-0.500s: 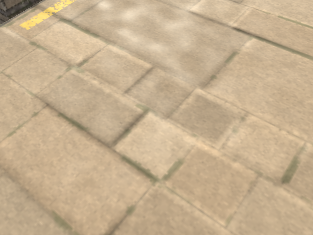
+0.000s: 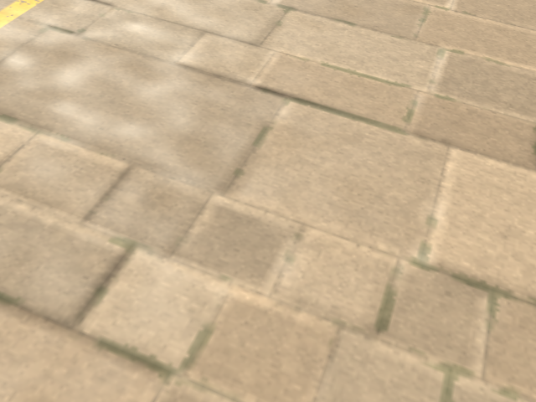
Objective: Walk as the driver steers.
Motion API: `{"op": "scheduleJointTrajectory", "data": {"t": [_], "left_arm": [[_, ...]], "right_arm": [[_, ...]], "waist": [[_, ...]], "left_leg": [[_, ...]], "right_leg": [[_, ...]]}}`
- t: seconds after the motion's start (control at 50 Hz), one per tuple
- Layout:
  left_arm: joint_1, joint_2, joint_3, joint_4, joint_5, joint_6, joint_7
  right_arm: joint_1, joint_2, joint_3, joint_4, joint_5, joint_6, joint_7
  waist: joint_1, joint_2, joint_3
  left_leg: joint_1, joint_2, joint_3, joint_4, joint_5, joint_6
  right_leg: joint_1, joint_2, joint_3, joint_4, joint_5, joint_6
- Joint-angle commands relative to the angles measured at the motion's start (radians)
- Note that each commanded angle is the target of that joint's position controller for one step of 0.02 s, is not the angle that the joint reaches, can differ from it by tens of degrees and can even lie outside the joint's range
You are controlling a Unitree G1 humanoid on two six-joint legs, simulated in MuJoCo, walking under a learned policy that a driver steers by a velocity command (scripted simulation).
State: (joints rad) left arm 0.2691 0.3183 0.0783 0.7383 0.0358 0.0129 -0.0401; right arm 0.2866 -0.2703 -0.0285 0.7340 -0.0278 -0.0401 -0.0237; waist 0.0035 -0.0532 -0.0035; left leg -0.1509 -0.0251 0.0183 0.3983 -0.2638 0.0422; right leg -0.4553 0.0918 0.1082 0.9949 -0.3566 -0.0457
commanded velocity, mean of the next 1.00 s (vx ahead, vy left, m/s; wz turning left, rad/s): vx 0.47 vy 0.00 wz -0.38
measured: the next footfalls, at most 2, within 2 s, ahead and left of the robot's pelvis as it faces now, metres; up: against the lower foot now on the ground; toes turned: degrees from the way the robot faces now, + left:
right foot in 0.36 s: +0.30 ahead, -0.15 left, +0.00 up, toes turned -16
left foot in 0.90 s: +0.67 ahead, -0.14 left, +0.00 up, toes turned -21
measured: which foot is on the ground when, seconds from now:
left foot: down 0.00-0.38, up 0.40-0.88, down 0.90-1.00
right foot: up 0.00-0.34, down 0.36-0.90, up 0.92-1.00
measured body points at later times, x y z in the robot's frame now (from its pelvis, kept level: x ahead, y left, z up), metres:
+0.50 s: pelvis +0.24 -0.09 -0.01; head +0.28 -0.10 +0.43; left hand +0.45 +0.13 -0.13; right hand +0.22 -0.36 -0.14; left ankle +0.18 +0.09 -0.64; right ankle +0.27 -0.14 -0.74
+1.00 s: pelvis +0.54 -0.15 -0.02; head +0.57 -0.16 +0.43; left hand +0.66 +0.09 -0.15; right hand +0.58 -0.45 -0.13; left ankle +0.64 -0.13 -0.74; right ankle +0.34 -0.17 -0.65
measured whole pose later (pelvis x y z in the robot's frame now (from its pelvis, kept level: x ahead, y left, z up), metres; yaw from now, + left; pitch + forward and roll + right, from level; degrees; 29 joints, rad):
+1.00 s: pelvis +0.54 -0.15 -0.02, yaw -21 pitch +0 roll +0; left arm 0.37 0.27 0.02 0.86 0.04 -0.07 0.00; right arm 0.19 -0.27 -0.03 0.75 -0.01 -0.05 0.02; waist 0.03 -0.02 0.05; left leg -0.40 -0.09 0.06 0.56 -0.17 0.11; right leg -0.20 0.10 0.03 1.13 -0.38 -0.07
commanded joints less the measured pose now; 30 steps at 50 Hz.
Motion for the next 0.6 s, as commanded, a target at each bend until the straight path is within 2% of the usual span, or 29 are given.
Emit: {"op": "scheduleJointTrajectory", "data": {"t": [0.02, 0.08, 0.16, 0.22, 0.26, 0.3, 0.32, 0.34, 0.36, 0.38, 0.4, 0.42, 0.44, 0.46, 0.48, 0.5, 0.52, 0.56, 0.6], "left_arm": [[-0.042, 0.069, 0.015, -0.065, 0.004, -0.01, -0.028], [-0.114, 0.055, 0.009, -0.089, 0.002, -0.005, -0.038], [-0.226, 0.027, -0.007, -0.127, 0.005, -0.006, -0.046], [-0.318, -0.003, -0.028, -0.166, 0.005, -0.012, -0.061], [-0.342, -0.007, -0.036, -0.183, 0.006, -0.012, -0.062], [-0.282, 0.009, -0.03, -0.173, 0.011, -0.013, -0.048], [-0.203, 0.028, -0.021, -0.154, 0.013, -0.016, -0.039], [-0.067, 0.056, -0.007, -0.118, 0.015, -0.026, -0.029], [0.101, 0.098, 0.015, -0.062, 0.022, -0.032, -0.013], [0.131, 0.206, 0.043, -0.064, 0.023, -0.03, 0.005], [0.142, 0.245, 0.056, -0.092, -0.011, -0.023, 0.009], [0.125, 0.217, 0.052, -0.064, -0.019, -0.018, 0.017], [0.086, 0.173, 0.04, -0.048, -0.025, -0.022, 0.026], [0.045, 0.131, 0.028, -0.046, -0.023, -0.03, 0.029], [0.014, 0.11, 0.019, -0.046, -0.027, -0.037, 0.033], [-0.007, 0.092, 0.012, -0.05, -0.03, -0.045, 0.032], [-0.001, 0.09, 0.01, -0.047, -0.033, -0.056, 0.029], [0.029, 0.103, 0.013, -0.03, -0.035, -0.068, 0.028], [0.073, 0.102, 0.012, -0.011, -0.034, -0.072, 0.03]], "right_arm": [[0.019, -0.122, -0.033, -0.04, 0.004, -0.034, 0.006], [0.087, -0.12, -0.037, -0.01, 0.005, -0.047, 0.019], [0.124, -0.113, -0.036, 0.023, 0.005, -0.051, 0.022], [0.135, -0.125, -0.038, 0.046, 0.007, -0.051, 0.018], [0.151, -0.139, -0.04, 0.069, 0.006, -0.046, 0.012], [0.155, -0.166, -0.043, 0.085, 0.007, -0.038, 0.004], [0.158, -0.187, -0.046, 0.093, 0.006, -0.031, 0.0], [0.158, -0.199, -0.047, 0.093, 0.008, -0.025, -0.003], [0.138, -0.198, -0.045, 0.078, 0.009, -0.023, -0.002], [0.187, -0.077, -0.017, 0.018, 0.016, -0.027, 0.019], [0.118, -0.121, -0.026, -0.034, 0.012, -0.035, 0.027], [-0.008, -0.152, -0.034, -0.062, 0.01, -0.039, 0.03], [-0.008, -0.126, -0.021, -0.066, 0.015, -0.052, 0.032], [0.006, -0.12, -0.02, -0.05, 0.007, -0.052, 0.031], [0.033, -0.118, -0.019, -0.045, -0.01, -0.036, 0.032], [0.066, -0.113, -0.018, -0.033, -0.022, -0.016, 0.036], [0.071, -0.107, -0.019, -0.034, -0.029, -0.001, 0.04], [0.037, -0.089, -0.016, -0.045, -0.03, 0.017, 0.045], [-0.042, -0.079, -0.014, -0.067, -0.026, 0.021, 0.049]], "waist": [[-0.019, 0.17, 0.08], [-0.043, 0.151, 0.083], [-0.064, 0.153, 0.109], [-0.08, 0.16, 0.122], [-0.079, 0.16, 0.124], [-0.038, 0.177, 0.067], [0.002, 0.185, 0.009], [0.062, 0.182, -0.077], [0.146, 0.136, -0.168], [0.095, -0.091, -0.286], [0.116, -0.106, -0.385], [0.127, 0.002, -0.24], [0.078, 0.024, -0.107], [0.029, 0.066, -0.036], [-0.012, 0.06, -0.009], [-0.037, 0.048, -0.017], [-0.045, 0.04, -0.024], [-0.042, 0.034, -0.011], [-0.017, 0.019, 0.02]], "left_leg": [[0.127, 0.247, -0.217, -0.264, -0.043, 0.082], [0.171, 0.249, -0.119, -0.253, 0.127, 0.088], [0.191, 0.246, -0.009, -0.242, 0.342, 0.093], [0.184, 0.251, 0.063, -0.237, 0.423, 0.085], [0.214, 0.267, 0.101, -0.206, 0.541, 0.075], [0.243, 0.273, 0.155, -0.066, 0.925, 0.058], [0.252, 0.278, 0.172, 0.069, 1.086, 0.055], [0.204, 0.283, 0.181, 0.251, 1.082, 0.05], [0.045, 0.26, 0.2, 0.502, 0.891, 0.03], [-0.343, 0.151, 0.187, 0.851, 0.091, -0.017], [-0.53, 0.006, 0.019, 1.064, -0.264, -0.036], [-0.628, 0.068, -0.068, 1.066, -0.144, -0.028], [-0.601, 0.108, -0.052, 0.978, -0.06, -0.025], [-0.537, 0.138, -0.05, 0.886, -0.043, -0.028], [-0.474, 0.15, -0.053, 0.84, -0.054, -0.041], [-0.425, 0.158, -0.052, 0.806, -0.061, -0.053], [-0.412, 0.155, -0.041, 0.784, -0.065, -0.064], [-0.437, 0.153, -0.022, 0.723, -0.019, -0.084], [-0.498, 0.154, -0.008, 0.642, 0.076, -0.092]], "right_leg": [[-0.286, -0.076, -0.006, 0.145, 0.116, 0.022], [-0.358, -0.092, -0.021, 0.153, 0.17, 0.033], [-0.373, -0.102, -0.081, -0.004, 0.221, 0.04], [-0.289, -0.115, -0.167, -0.197, 0.249, 0.016], [-0.225, -0.104, -0.213, -0.297, 0.209, -0.02], [-0.081, -0.038, -0.264, -0.354, 0.135, -0.07], [0.019, 0.003, -0.275, -0.368, 0.092, -0.097], [0.193, 0.032, -0.254, -0.414, 0.094, -0.128], [0.446, 0.007, -0.181, -0.476, 0.103, -0.161], [0.773, -0.297, 0.267, -0.52, -0.117, -0.262], [0.843, -0.457, 0.729, -0.672, -0.038, -0.354], [0.77, -0.402, 0.56, -0.69, 0.087, -0.32], [0.603, -0.376, 0.415, -0.698, 0.247, -0.296], [0.472, -0.314, 0.316, -0.709, 0.38, -0.255], [0.379, -0.265, 0.25, -0.718, 0.47, -0.24], [0.329, -0.234, 0.202, -0.734, 0.508, -0.233], [0.306, -0.217, 0.187, -0.74, 0.55, -0.237], [0.271, -0.191, 0.169, -0.765, 0.534, -0.234], [0.278, -0.183, 0.16, -0.796, 0.513, -0.214]]}}
Velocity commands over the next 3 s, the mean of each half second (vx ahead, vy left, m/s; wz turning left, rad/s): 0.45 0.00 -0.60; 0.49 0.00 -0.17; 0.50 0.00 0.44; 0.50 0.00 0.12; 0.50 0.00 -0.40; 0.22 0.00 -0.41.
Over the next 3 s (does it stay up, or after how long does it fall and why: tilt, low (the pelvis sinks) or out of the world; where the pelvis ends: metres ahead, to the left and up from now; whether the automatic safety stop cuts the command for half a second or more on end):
stays up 1.48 -0.36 -0.01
